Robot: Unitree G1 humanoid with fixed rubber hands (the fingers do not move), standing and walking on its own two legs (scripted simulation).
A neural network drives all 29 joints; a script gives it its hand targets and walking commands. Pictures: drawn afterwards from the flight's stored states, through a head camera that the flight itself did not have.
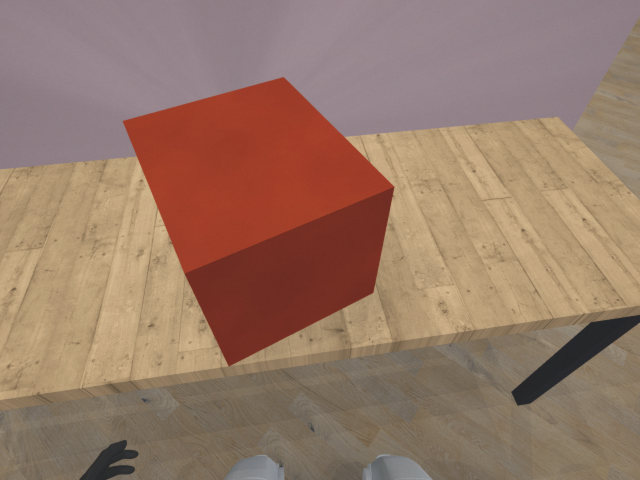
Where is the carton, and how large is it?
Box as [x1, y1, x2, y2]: [123, 77, 393, 365]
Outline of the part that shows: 283,77 123,121 184,273 228,365 360,299 373,291 393,191 393,186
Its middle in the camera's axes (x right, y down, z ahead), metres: -0.09 -0.04 +0.57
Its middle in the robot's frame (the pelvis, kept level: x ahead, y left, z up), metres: +0.46 +0.12 +0.06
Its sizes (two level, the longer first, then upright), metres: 0.290 0.245 0.229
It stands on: a table, 0.66 m high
